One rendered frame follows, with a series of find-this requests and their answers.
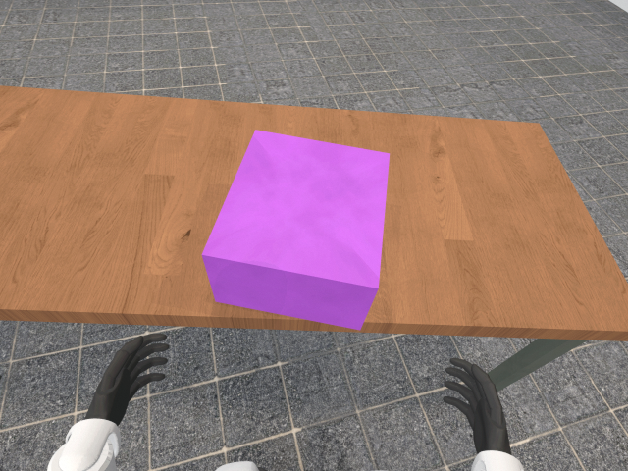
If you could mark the robot right hand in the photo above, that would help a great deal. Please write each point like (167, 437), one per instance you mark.
(484, 413)

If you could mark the table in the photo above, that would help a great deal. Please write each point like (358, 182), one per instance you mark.
(108, 200)

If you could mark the robot left hand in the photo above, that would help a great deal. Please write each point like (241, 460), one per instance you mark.
(120, 381)

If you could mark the carton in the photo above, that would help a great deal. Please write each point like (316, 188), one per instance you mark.
(301, 230)

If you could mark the robot left forearm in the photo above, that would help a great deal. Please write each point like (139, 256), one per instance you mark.
(91, 445)

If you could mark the robot right forearm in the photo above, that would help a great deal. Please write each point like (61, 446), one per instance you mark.
(492, 460)

